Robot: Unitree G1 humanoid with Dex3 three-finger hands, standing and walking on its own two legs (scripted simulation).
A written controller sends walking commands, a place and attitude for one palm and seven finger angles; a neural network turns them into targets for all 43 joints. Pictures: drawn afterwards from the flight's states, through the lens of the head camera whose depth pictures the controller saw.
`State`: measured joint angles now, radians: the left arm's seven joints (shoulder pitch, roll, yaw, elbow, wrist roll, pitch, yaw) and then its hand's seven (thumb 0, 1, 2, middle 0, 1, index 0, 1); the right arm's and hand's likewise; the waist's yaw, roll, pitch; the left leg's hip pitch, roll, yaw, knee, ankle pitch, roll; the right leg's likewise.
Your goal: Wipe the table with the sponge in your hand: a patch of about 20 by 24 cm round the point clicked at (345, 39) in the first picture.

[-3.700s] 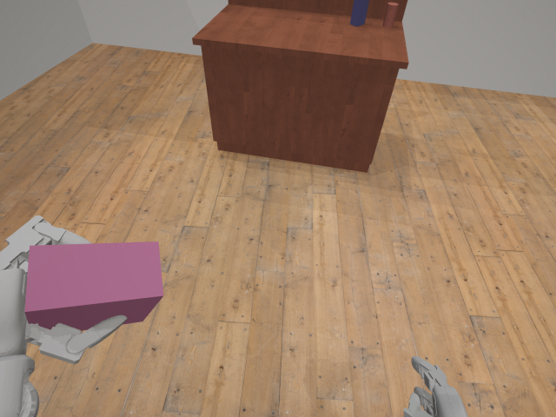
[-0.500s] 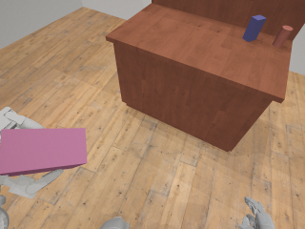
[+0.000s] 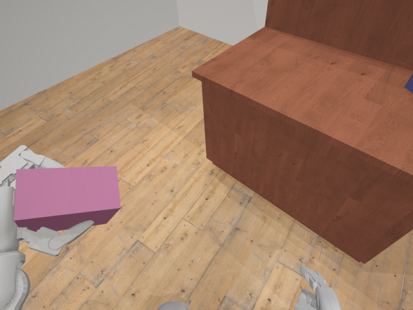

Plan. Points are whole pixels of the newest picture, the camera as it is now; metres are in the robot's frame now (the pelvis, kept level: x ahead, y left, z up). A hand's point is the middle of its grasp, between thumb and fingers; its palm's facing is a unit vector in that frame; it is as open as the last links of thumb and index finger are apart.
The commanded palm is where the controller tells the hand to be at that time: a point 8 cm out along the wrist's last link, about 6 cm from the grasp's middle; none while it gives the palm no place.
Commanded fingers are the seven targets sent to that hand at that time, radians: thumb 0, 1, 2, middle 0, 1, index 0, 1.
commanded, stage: turn to face it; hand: left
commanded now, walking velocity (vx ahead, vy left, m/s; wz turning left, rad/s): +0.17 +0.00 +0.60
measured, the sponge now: (83, 200) +0.23 +0.21 +0.16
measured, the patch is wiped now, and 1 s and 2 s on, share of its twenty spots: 0.00 0.00 0.00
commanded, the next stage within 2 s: none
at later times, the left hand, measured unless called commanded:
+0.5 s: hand (86, 149) +0.30 +0.22 +0.19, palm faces +0.33 -0.85 -0.42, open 10.4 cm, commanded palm +0.25 +0.27 +0.19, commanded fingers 0.00 0.10 1.30 -1.20 -1.60 -1.20 -1.60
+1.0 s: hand (152, 153) +0.30 +0.11 +0.19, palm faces +0.07 -0.89 -0.45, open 10.4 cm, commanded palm +0.27 +0.17 +0.19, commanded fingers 0.00 0.10 1.30 -1.20 -1.60 -1.20 -1.60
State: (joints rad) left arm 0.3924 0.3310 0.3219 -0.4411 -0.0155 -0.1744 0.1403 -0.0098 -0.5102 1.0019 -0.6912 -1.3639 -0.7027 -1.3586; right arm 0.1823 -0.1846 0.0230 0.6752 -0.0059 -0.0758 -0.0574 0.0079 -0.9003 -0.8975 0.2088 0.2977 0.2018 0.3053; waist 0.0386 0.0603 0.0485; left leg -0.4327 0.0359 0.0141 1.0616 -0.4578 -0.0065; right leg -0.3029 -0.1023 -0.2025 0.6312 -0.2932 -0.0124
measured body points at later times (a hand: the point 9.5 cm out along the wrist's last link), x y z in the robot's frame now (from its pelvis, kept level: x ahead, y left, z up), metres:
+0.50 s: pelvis +0.07 +0.00 +0.01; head +0.10 +0.00 +0.46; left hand +0.28 +0.26 +0.21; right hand +0.26 -0.19 -0.07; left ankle +0.10 +0.13 -0.73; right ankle +0.09 -0.10 -0.70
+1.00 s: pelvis +0.02 -0.03 +0.01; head +0.03 -0.05 +0.46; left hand +0.29 +0.16 +0.22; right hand +0.08 -0.34 -0.07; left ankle +0.05 +0.12 -0.70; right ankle +0.10 -0.10 -0.73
